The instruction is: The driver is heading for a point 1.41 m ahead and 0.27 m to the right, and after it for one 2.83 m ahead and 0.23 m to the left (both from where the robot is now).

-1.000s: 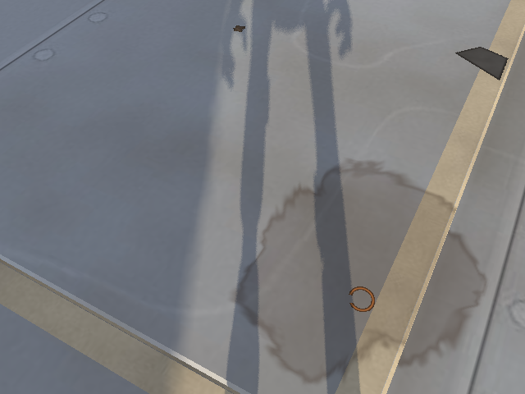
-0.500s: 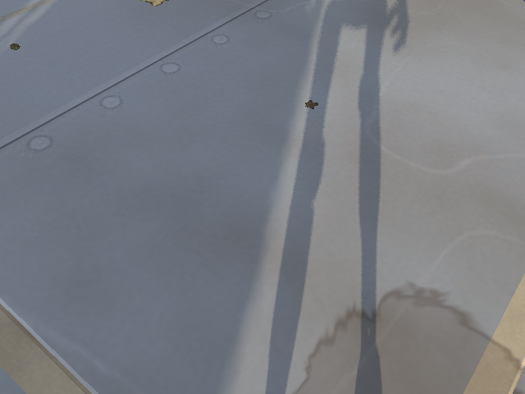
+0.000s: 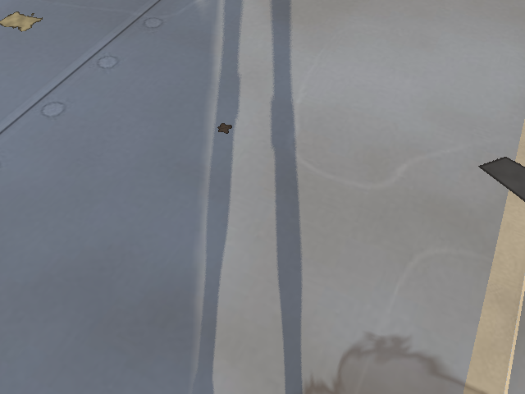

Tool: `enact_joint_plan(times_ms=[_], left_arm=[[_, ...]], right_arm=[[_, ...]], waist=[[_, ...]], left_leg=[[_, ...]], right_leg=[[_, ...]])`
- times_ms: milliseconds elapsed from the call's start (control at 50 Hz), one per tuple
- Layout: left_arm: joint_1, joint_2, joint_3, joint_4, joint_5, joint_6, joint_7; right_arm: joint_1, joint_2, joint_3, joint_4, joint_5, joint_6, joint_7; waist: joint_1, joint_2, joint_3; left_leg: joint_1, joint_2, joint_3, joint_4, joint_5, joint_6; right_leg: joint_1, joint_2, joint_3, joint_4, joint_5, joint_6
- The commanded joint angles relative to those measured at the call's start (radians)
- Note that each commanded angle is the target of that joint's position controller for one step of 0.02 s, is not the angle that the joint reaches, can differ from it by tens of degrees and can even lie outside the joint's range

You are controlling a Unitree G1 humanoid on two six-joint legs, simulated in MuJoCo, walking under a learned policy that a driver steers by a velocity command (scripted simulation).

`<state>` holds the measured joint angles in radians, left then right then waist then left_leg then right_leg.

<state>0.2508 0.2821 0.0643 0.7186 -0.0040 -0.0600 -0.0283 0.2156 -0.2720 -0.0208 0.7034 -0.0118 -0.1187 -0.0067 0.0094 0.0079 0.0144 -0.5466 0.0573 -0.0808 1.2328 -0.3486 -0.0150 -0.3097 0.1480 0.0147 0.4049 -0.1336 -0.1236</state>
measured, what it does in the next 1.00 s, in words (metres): walks ahead, turning right: left foot, then right foot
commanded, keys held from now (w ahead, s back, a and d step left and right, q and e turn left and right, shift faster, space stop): e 0.42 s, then no key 0.38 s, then w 0.20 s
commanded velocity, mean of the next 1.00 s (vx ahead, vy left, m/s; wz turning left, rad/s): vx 0.14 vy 0.00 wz -0.36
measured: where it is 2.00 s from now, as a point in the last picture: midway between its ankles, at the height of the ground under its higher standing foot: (338, 350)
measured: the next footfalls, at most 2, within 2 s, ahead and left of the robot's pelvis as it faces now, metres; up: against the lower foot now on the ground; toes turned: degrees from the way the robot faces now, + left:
left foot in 0.26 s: +0.33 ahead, +0.13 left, +0.00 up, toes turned -15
right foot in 0.64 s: +0.19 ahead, -0.09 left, +0.00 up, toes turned -21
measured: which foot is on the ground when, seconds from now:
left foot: up 0.00-0.24, down 0.26-0.64, up 0.66-0.92, down 0.94-1.00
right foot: down 0.00-0.26, up 0.28-0.62, down 0.64-0.98, up 1.00-1.00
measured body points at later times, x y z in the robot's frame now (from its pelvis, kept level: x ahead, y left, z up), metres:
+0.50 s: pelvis +0.18 +0.05 +0.00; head +0.22 +0.05 +0.45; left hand +0.40 +0.28 -0.11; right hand +0.25 -0.24 -0.09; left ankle +0.29 +0.14 -0.74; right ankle +0.14 -0.08 -0.67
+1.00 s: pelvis +0.20 +0.03 -0.01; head +0.20 +0.04 +0.44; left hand +0.42 +0.20 -0.12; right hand +0.19 -0.26 -0.12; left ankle +0.21 +0.15 -0.74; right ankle +0.15 -0.07 -0.73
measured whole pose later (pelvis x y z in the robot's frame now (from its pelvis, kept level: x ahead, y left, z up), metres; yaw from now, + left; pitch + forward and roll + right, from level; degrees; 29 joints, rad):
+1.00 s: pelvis +0.20 +0.03 -0.01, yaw -22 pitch +1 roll +0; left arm 0.22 0.22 0.03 0.72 -0.01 0.00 0.01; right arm 0.25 -0.25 -0.05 0.84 0.00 -0.03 0.00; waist -0.01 -0.02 -0.04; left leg -0.23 0.01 0.02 0.57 -0.36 0.01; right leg -0.30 0.02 0.02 0.63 -0.36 -0.04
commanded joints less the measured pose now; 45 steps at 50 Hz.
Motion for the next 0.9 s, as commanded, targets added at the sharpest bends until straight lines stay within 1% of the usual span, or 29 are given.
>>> enact_joint_plan(times_ms=[20,60,100,160,220,240,260,280,300,320,340,360,380,400,440,480,540,580,620,640,660,680,700,720,760,800,820,860,900], left_arm=[[-0.053,0.117,0.027,-0.090,0.001,-0.018,0.012],[-0.046,0.148,0.037,-0.081,0.000,-0.005,0.028],[0.005,0.160,0.044,-0.062,-0.018,0.019,0.041],[0.053,0.151,0.044,-0.048,-0.026,0.051,0.053],[0.013,0.129,0.042,-0.069,-0.017,0.064,0.064],[-0.004,0.104,0.036,-0.084,-0.013,0.063,0.064],[0.004,0.044,0.016,-0.111,0.006,0.056,0.062],[0.204,0.005,0.002,-0.098,0.006,0.044,0.053],[0.253,0.111,0.013,-0.087,-0.011,0.044,0.041],[0.151,0.174,0.034,-0.079,-0.022,0.064,0.046],[0.072,0.178,0.040,-0.093,-0.024,0.088,0.055],[0.040,0.167,0.043,-0.103,-0.021,0.111,0.063],[0.040,0.137,0.038,-0.113,-0.022,0.124,0.064],[0.047,0.107,0.032,-0.118,-0.018,0.129,0.066],[0.050,0.070,0.022,-0.121,-0.011,0.124,0.068],[0.028,0.050,0.012,-0.128,-0.001,0.116,0.062],[0.002,0.059,0.009,-0.130,0.003,0.113,0.047],[0.008,0.065,0.012,-0.125,0.004,0.113,0.037],[0.046,0.062,0.015,-0.104,0.012,0.111,0.028],[0.051,0.083,0.016,-0.113,0.022,0.110,0.029],[0.054,0.158,0.025,-0.131,0.033,0.110,0.041],[0.003,0.166,0.025,-0.136,0.052,0.099,0.035],[-0.057,0.129,0.014,-0.148,0.060,0.080,0.034],[-0.100,0.093,0.004,-0.138,0.054,0.063,0.035],[-0.143,0.072,-0.003,-0.127,0.031,0.048,0.036],[-0.141,0.046,-0.011,-0.112,0.028,0.048,0.037],[-0.106,0.034,-0.013,-0.097,0.024,0.052,0.038],[-0.054,0.071,-0.001,-0.072,0.012,0.064,0.040],[-0.033,0.115,0.012,-0.059,-0.003,0.075,0.046]], right_arm=[[0.039,-0.109,-0.035,-0.079,-0.015,0.011,-0.013],[-0.022,-0.069,-0.021,-0.096,-0.023,0.015,-0.021],[-0.091,-0.053,-0.016,-0.106,-0.017,0.017,-0.021],[-0.157,-0.077,-0.026,-0.121,0.009,0.023,-0.013],[-0.108,-0.119,-0.052,-0.109,0.001,0.014,-0.002],[-0.061,-0.132,-0.060,-0.098,-0.010,0.006,-0.003],[0.021,-0.185,-0.071,-0.098,-0.032,0.004,-0.013],[0.044,-0.194,-0.068,-0.108,-0.052,0.021,-0.015],[0.039,-0.189,-0.079,-0.098,-0.010,0.040,-0.014],[-0.005,-0.122,-0.065,-0.124,-0.005,0.055,-0.023],[-0.040,-0.088,-0.051,-0.127,-0.010,0.072,-0.029],[-0.078,-0.080,-0.044,-0.132,-0.012,0.085,-0.030],[-0.113,-0.097,-0.047,-0.128,-0.015,0.094,-0.033],[-0.122,-0.109,-0.053,-0.123,-0.021,0.097,-0.034],[-0.119,-0.111,-0.059,-0.112,-0.021,0.099,-0.034],[-0.120,-0.118,-0.063,-0.100,-0.012,0.101,-0.032],[-0.116,-0.136,-0.070,-0.082,0.003,0.110,-0.025],[-0.110,-0.143,-0.070,-0.066,0.014,0.117,-0.019],[-0.099,-0.124,-0.062,-0.043,0.028,0.123,-0.015],[-0.057,-0.092,-0.052,-0.021,0.027,0.122,-0.011],[-0.031,-0.019,-0.029,-0.033,-0.012,0.116,0.002],[-0.094,-0.063,-0.045,-0.059,-0.003,0.113,-0.008],[-0.125,-0.117,-0.061,-0.050,0.006,0.119,-0.015],[-0.097,-0.116,-0.067,-0.028,0.008,0.127,-0.017],[-0.039,-0.100,-0.071,0.018,-0.007,0.141,-0.023],[-0.027,-0.061,-0.057,0.030,0.002,0.137,-0.016],[-0.034,-0.041,-0.046,0.033,0.004,0.132,-0.012],[-0.067,-0.049,-0.041,0.030,0.014,0.124,-0.004],[-0.050,-0.074,-0.045,0.042,0.019,0.110,-0.001]], waist=[[-0.059,-0.018,-0.019],[-0.045,-0.036,-0.027],[-0.003,-0.069,-0.087],[0.030,-0.110,-0.127],[-0.014,-0.134,-0.134],[-0.039,-0.122,-0.154],[-0.056,-0.008,-0.261],[0.022,0.256,-0.379],[0.023,0.281,-0.437],[-0.016,0.163,-0.331],[-0.026,0.096,-0.246],[-0.017,0.085,-0.174],[0.006,0.108,-0.117],[0.013,0.132,-0.092],[0.011,0.146,-0.110],[0.006,0.137,-0.145],[-0.011,0.149,-0.165],[-0.005,0.151,-0.152],[0.022,0.141,-0.129],[0.020,0.090,-0.112],[-0.026,-0.166,-0.136],[0.008,-0.279,-0.080],[0.006,-0.214,-0.032],[-0.018,-0.195,-0.026],[-0.036,-0.163,-0.037],[-0.039,-0.143,-0.063],[-0.020,-0.140,-0.095],[0.015,-0.156,-0.076],[0.009,-0.156,-0.017]], left_leg=[[-0.082,0.038,0.016,-0.128,0.048,-0.046],[-0.009,-0.005,0.056,-0.314,0.165,-0.067],[0.078,-0.061,0.072,-0.483,0.323,-0.071],[0.108,-0.107,0.036,-0.645,0.387,-0.070],[0.164,-0.093,-0.011,-0.783,0.390,-0.028],[0.265,-0.052,-0.010,-0.844,0.505,0.003],[0.503,0.139,-0.153,-0.785,0.818,0.079],[0.756,0.398,-0.441,-0.731,1.169,0.277],[0.742,0.462,-0.604,-0.772,0.856,0.342],[0.656,0.369,-0.476,-0.803,0.613,0.297],[0.548,0.299,-0.356,-0.829,0.448,0.250],[0.430,0.254,-0.285,-0.865,0.363,0.233],[0.323,0.213,-0.212,-0.904,0.321,0.220],[0.258,0.177,-0.140,-0.932,0.318,0.212],[0.251,0.168,-0.074,-0.939,0.382,0.231],[0.269,0.190,-0.054,-0.930,0.433,0.253],[0.283,0.216,-0.055,-0.929,0.376,0.266],[0.275,0.212,-0.053,-0.913,0.273,0.252],[0.206,0.179,-0.024,-0.869,0.173,0.192],[0.139,0.140,0.009,-0.815,0.081,0.115],[0.013,0.028,0.135,-0.561,-0.101,0.010],[0.006,-0.021,0.092,-0.480,-0.224,-0.018],[0.046,0.000,0.048,-0.380,-0.179,-0.028],[0.055,-0.001,0.039,-0.352,-0.128,-0.034],[0.092,0.007,0.035,-0.325,-0.066,-0.057],[0.154,0.006,0.048,-0.395,-0.051,-0.068],[0.175,0.005,0.061,-0.466,-0.042,-0.067],[0.190,-0.026,0.108,-0.585,-0.027,-0.054],[0.239,-0.061,0.150,-0.712,-0.001,-0.014]], right_leg=[[-0.005,-0.269,0.277,-0.165,0.442,-0.200],[-0.087,-0.199,0.178,-0.116,0.585,-0.149],[-0.079,-0.154,0.157,-0.065,0.544,-0.091],[0.017,-0.169,0.249,0.010,0.365,-0.051],[0.109,-0.187,0.359,0.141,0.254,-0.010],[0.088,-0.147,0.343,0.236,0.203,0.025],[-0.039,-0.083,0.265,0.473,-0.060,0.076],[-0.261,0.032,0.192,0.733,-0.650,0.132],[-0.343,-0.063,0.166,0.887,-0.582,0.159],[-0.381,-0.105,0.137,0.951,-0.489,0.188],[-0.397,-0.127,0.102,0.951,-0.414,0.199],[-0.375,-0.146,0.093,0.937,-0.375,0.206],[-0.327,-0.155,0.069,0.890,-0.343,0.207],[-0.276,-0.152,0.037,0.840,-0.317,0.205],[-0.220,-0.150,0.006,0.733,-0.308,0.203],[-0.156,-0.165,0.005,0.607,-0.293,0.191],[-0.070,-0.167,-0.009,0.442,-0.247,0.166],[-0.004,-0.151,-0.031,0.307,-0.198,0.139],[0.131,-0.124,-0.057,0.102,-0.098,0.094],[0.202,-0.175,0.027,0.013,-0.049,0.055],[0.291,-0.404,0.307,-0.053,0.088,-0.018],[0.066,-0.517,0.419,-0.134,0.008,-0.153],[0.009,-0.461,0.367,-0.154,-0.057,-0.146],[-0.002,-0.413,0.301,-0.144,-0.059,-0.106],[0.013,-0.358,0.217,-0.105,0.065,-0.064],[0.041,-0.324,0.161,-0.057,0.209,-0.058],[0.083,-0.318,0.163,-0.057,0.133,-0.061],[0.109,-0.317,0.215,-0.089,-0.203,-0.072],[0.063,-0.326,0.277,-0.116,-0.453,-0.069]])
Velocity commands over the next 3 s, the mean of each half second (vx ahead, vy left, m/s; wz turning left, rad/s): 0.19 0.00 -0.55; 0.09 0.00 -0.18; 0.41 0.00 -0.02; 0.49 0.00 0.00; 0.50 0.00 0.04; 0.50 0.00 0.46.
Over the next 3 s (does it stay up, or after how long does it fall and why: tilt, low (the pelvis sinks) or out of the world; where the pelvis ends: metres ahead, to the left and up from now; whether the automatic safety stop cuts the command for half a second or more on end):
stays up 1.13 -0.34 -0.02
